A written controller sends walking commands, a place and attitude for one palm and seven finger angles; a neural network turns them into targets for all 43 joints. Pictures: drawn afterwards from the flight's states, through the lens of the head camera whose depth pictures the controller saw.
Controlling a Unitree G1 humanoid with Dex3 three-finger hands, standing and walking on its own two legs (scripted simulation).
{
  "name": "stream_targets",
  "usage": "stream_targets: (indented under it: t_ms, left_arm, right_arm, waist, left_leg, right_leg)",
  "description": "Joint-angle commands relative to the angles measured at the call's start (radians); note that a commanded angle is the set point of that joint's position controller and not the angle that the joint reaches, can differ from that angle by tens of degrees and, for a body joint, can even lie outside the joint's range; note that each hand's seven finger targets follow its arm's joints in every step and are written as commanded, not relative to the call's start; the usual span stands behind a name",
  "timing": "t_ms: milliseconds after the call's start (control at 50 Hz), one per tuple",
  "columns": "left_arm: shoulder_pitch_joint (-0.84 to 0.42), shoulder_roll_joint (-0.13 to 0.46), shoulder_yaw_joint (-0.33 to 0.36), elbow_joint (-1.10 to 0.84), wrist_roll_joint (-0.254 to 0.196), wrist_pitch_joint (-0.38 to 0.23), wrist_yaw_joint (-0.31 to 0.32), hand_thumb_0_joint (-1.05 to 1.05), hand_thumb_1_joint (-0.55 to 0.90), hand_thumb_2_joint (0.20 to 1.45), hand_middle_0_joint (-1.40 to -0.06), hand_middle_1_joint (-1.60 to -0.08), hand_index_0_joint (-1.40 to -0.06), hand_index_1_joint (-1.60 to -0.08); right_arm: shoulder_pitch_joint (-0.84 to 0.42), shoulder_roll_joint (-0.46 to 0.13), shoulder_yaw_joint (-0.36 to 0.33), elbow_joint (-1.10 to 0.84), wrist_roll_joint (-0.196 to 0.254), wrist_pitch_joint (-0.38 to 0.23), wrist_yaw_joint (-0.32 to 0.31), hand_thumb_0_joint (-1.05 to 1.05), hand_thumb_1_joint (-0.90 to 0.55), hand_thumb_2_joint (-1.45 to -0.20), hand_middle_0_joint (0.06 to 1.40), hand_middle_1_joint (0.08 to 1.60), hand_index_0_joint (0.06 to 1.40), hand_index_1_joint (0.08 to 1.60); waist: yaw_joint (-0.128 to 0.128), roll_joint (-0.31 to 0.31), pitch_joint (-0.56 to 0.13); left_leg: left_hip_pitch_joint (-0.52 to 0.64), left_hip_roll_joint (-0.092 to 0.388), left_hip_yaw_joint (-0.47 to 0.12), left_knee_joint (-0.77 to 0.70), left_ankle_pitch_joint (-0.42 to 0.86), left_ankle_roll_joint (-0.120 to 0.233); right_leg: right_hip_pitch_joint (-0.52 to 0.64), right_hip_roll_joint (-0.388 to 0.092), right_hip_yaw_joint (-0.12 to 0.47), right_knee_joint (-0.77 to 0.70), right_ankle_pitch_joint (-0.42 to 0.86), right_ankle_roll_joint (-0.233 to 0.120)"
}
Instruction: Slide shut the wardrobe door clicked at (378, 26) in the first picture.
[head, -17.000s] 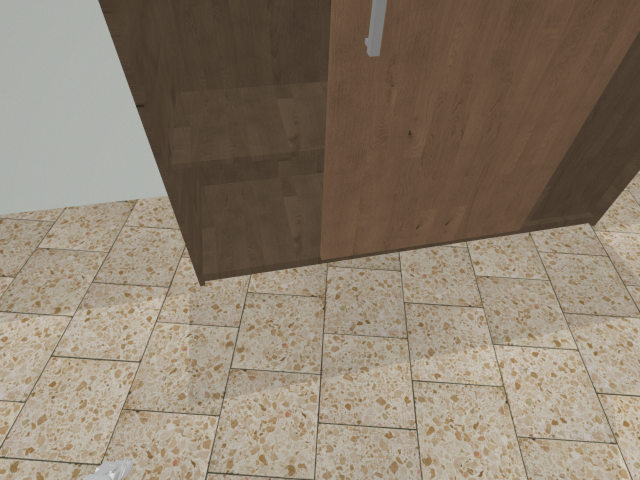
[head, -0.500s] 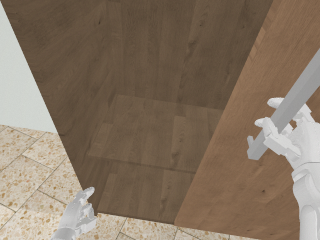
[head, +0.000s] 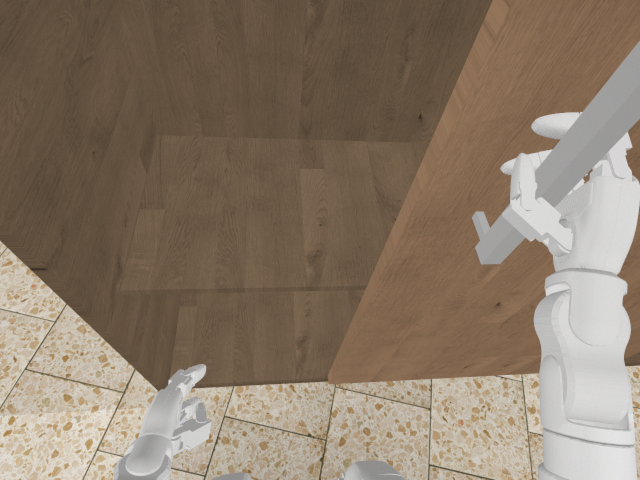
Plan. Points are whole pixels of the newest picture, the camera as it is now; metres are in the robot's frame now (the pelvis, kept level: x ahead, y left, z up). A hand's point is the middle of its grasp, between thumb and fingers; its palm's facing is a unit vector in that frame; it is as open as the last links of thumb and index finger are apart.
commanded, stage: step sideways, sliding the door along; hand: right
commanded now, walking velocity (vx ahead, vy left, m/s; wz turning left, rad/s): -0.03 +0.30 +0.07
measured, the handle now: (564, 137) +0.37 -0.19 +0.26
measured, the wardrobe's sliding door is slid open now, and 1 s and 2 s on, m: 0.45 0.35 0.35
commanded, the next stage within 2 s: none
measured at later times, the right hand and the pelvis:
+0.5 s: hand (501, 196) +0.33 -0.15 +0.22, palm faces +0.34 +0.94 -0.06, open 6.1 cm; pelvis -0.03 +0.05 +0.00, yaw -1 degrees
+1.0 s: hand (415, 202) +0.32 -0.07 +0.21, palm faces +0.16 +0.98 -0.08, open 6.2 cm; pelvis -0.03 +0.08 +0.00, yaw +2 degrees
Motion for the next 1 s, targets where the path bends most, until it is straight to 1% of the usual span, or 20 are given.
stream_targets:
  t_ms: [0, 20, 40, 60, 80, 100, 120, 180, 200, 300, 340, 380, 460, 520, 560, 660, 720, 780, 860, 980]
  left_arm:
    - [-0.086, 0.047, 0.021, -0.141, -0.003, -0.045, 0.012, 0.0, 0.9, 0.9, -0.2, -0.3, -0.2, -0.3]
    - [-0.078, 0.06, 0.034, -0.14, -0.004, -0.038, 0.008, 0.0, 0.9, 0.9, -0.2, -0.3, -0.2, -0.3]
    - [-0.069, 0.082, 0.052, -0.148, -0.008, -0.03, 0.003, 0.0, 0.9, 0.9, -0.2, -0.3, -0.2, -0.3]
    - [-0.069, 0.132, 0.075, -0.172, -0.006, -0.022, -0.009, 0.0, 0.9, 0.9, -0.2, -0.3, -0.2, -0.3]
    - [-0.075, 0.137, 0.08, -0.179, -0.013, 0.003, -0.028, 0.0, 0.9, 0.9, -0.2, -0.3, -0.2, -0.3]
    - [-0.101, 0.111, 0.077, -0.188, 0.001, 0.005, -0.04, 0.0, 0.9, 0.9, -0.2, -0.3, -0.2, -0.3]
    - [-0.123, 0.084, 0.062, -0.181, 0.004, 0.003, -0.039, 0.0, 0.9, 0.9, -0.2, -0.3, -0.2, -0.3]
    - [-0.111, 0.106, 0.056, -0.167, 0.003, -0.009, -0.051, 0.0, 0.9, 0.9, -0.2, -0.3, -0.2, -0.3]
    - [-0.101, 0.11, 0.055, -0.175, 0.001, -0.012, -0.055, 0.0, 0.9, 0.9, -0.2, -0.3, -0.2, -0.3]
    - [-0.101, 0.112, 0.045, -0.196, -0.024, -0.018, -0.033, 0.0, 0.9, 0.9, -0.2, -0.3, -0.2, -0.3]
    - [-0.105, 0.1, 0.042, -0.191, -0.028, -0.022, -0.027, 0.0, 0.9, 0.9, -0.2, -0.3, -0.2, -0.3]
    - [-0.078, 0.114, 0.063, -0.17, -0.041, -0.018, -0.016, 0.0, 0.9, 0.9, -0.2, -0.3, -0.2, -0.3]
    - [-0.093, 0.091, 0.054, -0.174, -0.043, -0.007, -0.007, 0.0, 0.9, 0.9, -0.2, -0.3, -0.2, -0.3]
    - [-0.117, 0.094, 0.048, -0.186, -0.041, 0.002, -0.004, 0.0, 0.9, 0.9, -0.2, -0.3, -0.2, -0.3]
    - [-0.109, 0.098, 0.051, -0.185, -0.044, 0.006, -0.006, 0.0, 0.9, 0.9, -0.2, -0.3, -0.2, -0.3]
    - [-0.089, 0.096, 0.057, -0.173, -0.04, 0.008, -0.002, 0.0, 0.9, 0.9, -0.2, -0.3, -0.2, -0.3]
    - [-0.107, 0.095, 0.05, -0.176, -0.034, 0.008, -0.002, 0.0, 0.9, 0.9, -0.2, -0.3, -0.2, -0.3]
    - [-0.102, 0.11, 0.054, -0.167, -0.032, 0.017, 0.002, 0.0, 0.9, 0.9, -0.2, -0.3, -0.2, -0.3]
    - [-0.098, 0.099, 0.053, -0.178, -0.032, 0.007, 0.002, 0.0, 0.9, 0.9, -0.2, -0.3, -0.2, -0.3]
    - [-0.103, 0.1, 0.041, -0.163, -0.035, 0.004, 0.01, 0.0, 0.9, 0.9, -0.2, -0.3, -0.2, -0.3]
  right_arm:
    - [-0.39, -0.083, 0.148, -0.319, -0.025, -0.184, 0.019, 0.0, -0.9, -0.9, 0.45, 1.4, 0.45, 1.4]
    - [-0.395, -0.083, 0.162, -0.335, -0.021, -0.19, 0.012, 0.0, -0.9, -0.9, 0.45, 1.4, 0.45, 1.4]
    - [-0.412, -0.073, 0.184, -0.342, -0.015, -0.192, 0.008, 0.0, -0.9, -0.9, 0.45, 1.4, 0.45, 1.4]
    - [-0.428, -0.061, 0.195, -0.338, -0.004, -0.188, 0.009, 0.0, -0.9, -0.9, 0.45, 1.4, 0.45, 1.4]
    - [-0.449, -0.06, 0.207, -0.298, -0.005, -0.187, 0.015, 0.0, -0.9, -0.9, 0.45, 1.4, 0.45, 1.4]
    - [-0.482, -0.065, 0.172, -0.276, -0.032, -0.188, 0.017, 0.0, -0.9, -0.9, 0.45, 1.4, 0.45, 1.4]
    - [-0.492, -0.084, 0.154, -0.297, -0.03, -0.188, 0.018, 0.0, -0.9, -0.9, 0.45, 1.4, 0.45, 1.4]
    - [-0.525, -0.101, 0.162, -0.282, -0.04, -0.179, 0.028, 0.0, -0.9, -0.9, 0.45, 1.4, 0.45, 1.4]
    - [-0.526, -0.046, 0.209, -0.237, -0.042, -0.176, 0.038, 0.0, -0.9, -0.9, 0.45, 1.4, 0.45, 1.4]
    - [-0.584, 0.002, 0.275, -0.189, -0.04, -0.161, 0.064, 0.0, -0.9, -0.9, 0.45, 1.4, 0.45, 1.4]
    - [-0.625, 0.037, 0.316, -0.183, -0.035, -0.152, 0.063, 0.0, -0.9, -0.9, 0.45, 1.4, 0.45, 1.4]
    - [-0.624, -0.016, 0.28, -0.169, -0.028, -0.144, 0.045, 0.0, -0.9, -0.9, 0.45, 1.4, 0.45, 1.4]
    - [-0.648, 0.022, 0.315, -0.145, -0.024, -0.14, 0.036, 0.0, -0.9, -0.9, 0.45, 1.4, 0.45, 1.4]
    - [-0.626, 0.047, 0.336, -0.155, -0.018, -0.142, 0.029, 0.0, -0.9, -0.9, 0.45, 1.4, 0.45, 1.4]
    - [-0.622, 0.011, 0.305, -0.156, -0.022, -0.15, 0.026, 0.0, -0.9, -0.9, 0.45, 1.4, 0.45, 1.4]
    - [-0.559, -0.06, 0.24, -0.162, -0.023, -0.152, 0.02, 0.0, -0.9, -0.9, 0.45, 1.4, 0.45, 1.4]
    - [-0.525, -0.064, 0.231, -0.194, -0.013, -0.153, 0.017, 0.0, -0.9, -0.9, 0.45, 1.4, 0.45, 1.4]
    - [-0.49, -0.154, 0.149, -0.206, -0.012, -0.154, 0.009, 0.0, -0.9, -0.9, 0.45, 1.4, 0.45, 1.4]
    - [-0.488, -0.166, 0.118, -0.204, -0.009, -0.159, 0.018, 0.0, -0.9, -0.9, 0.45, 1.4, 0.45, 1.4]
    - [-0.491, -0.199, 0.084, -0.194, 0.001, -0.154, 0.012, 0.0, -0.9, -0.9, 0.45, 1.4, 0.45, 1.4]
  waist:
    - [0.085, 0.2, -0.428]
    - [0.093, 0.148, -0.475]
    - [0.105, 0.074, -0.51]
    - [0.096, -0.133, -0.532]
    - [0.095, -0.187, -0.497]
    - [0.086, -0.121, -0.428]
    - [0.09, -0.1, -0.36]
    - [0.087, -0.134, -0.411]
    - [0.096, -0.131, -0.416]
    - [0.109, -0.104, -0.413]
    - [0.117, -0.104, -0.409]
    - [0.111, -0.049, -0.444]
    - [0.119, 0.044, -0.468]
    - [0.107, -0.086, -0.443]
    - [0.096, -0.09, -0.439]
    - [0.11, 0.129, -0.472]
    - [0.108, 0.02, -0.45]
    - [0.1, -0.026, -0.435]
    - [0.1, 0.06, -0.47]
    - [0.1, -0.027, -0.438]
  left_leg:
    - [0.298, 0.267, -0.228, -0.027, 0.953, 0.076]
    - [0.22, 0.231, -0.185, 0.01, 0.805, 0.043]
    - [0.052, 0.17, -0.128, 0.092, 0.564, -0.01]
    - [-0.157, 0.053, -0.078, 0.256, 0.133, -0.08]
    - [-0.211, 0.018, -0.146, 0.432, -0.228, -0.079]
    - [-0.239, -0.002, -0.183, 0.529, -0.24, -0.075]
    - [-0.267, 0.025, -0.18, 0.489, -0.206, -0.074]
    - [-0.129, 0.034, -0.132, 0.214, -0.112, -0.066]
    - [-0.057, 0.016, -0.102, 0.13, -0.09, -0.065]
    - [0.083, 0.023, -0.073, -0.115, 0.215, -0.068]
    - [0.067, 0.023, -0.053, -0.089, 0.237, -0.075]
    - [0.07, 0.025, -0.081, -0.104, 0.245, -0.069]
    - [0.042, 0.079, -0.152, -0.143, 0.194, -0.045]
    - [0.039, 0.029, -0.091, -0.075, 0.135, -0.068]
    - [0.058, 0.026, -0.088, -0.079, 0.145, -0.069]
    - [0.073, 0.098, -0.165, -0.15, 0.316, -0.036]
    - [0.039, 0.079, -0.153, -0.125, 0.273, -0.046]
    - [0.044, 0.055, -0.135, -0.114, 0.253, -0.061]
    - [0.054, 0.067, -0.148, -0.119, 0.305, -0.053]
    - [0.013, 0.043, -0.141, -0.112, 0.131, -0.06]
  right_leg:
    - [-0.014, -0.006, -0.047, -0.286, 0.1, -0.013]
    - [0.145, -0.018, -0.083, -0.427, 0.3, -0.008]
    - [0.361, -0.097, -0.033, -0.511, 0.556, -0.029]
    - [0.501, -0.348, 0.263, -0.542, 0.867, -0.138]
    - [0.51, -0.445, 0.376, -0.606, 0.877, -0.211]
    - [0.384, -0.455, 0.378, -0.608, 0.798, -0.246]
    - [0.386, -0.415, 0.284, -0.558, 0.955, -0.234]
    - [0.395, -0.337, 0.092, -0.454, 0.997, -0.133]
    - [0.333, -0.32, 0.072, -0.442, 0.935, -0.114]
    - [0.216, -0.232, -0.002, -0.387, 0.559, -0.046]
    - [0.197, -0.21, -0.009, -0.428, 0.492, -0.031]
    - [0.251, -0.202, -0.017, -0.401, 0.517, -0.032]
    - [0.233, -0.159, -0.02, -0.396, 0.356, -0.02]
    - [0.208, -0.223, 0.02, -0.482, 0.4, -0.043]
    - [0.205, -0.238, 0.013, -0.472, 0.463, -0.045]
    - [0.235, -0.17, -0.047, -0.374, 0.486, -0.005]
    - [0.218, -0.191, -0.026, -0.429, 0.475, -0.009]
    - [0.206, -0.223, -0.024, -0.461, 0.509, -0.015]
    - [0.214, -0.206, -0.053, -0.417, 0.52, -0.007]
    - [0.151, -0.209, -0.049, -0.477, 0.34, -0.014]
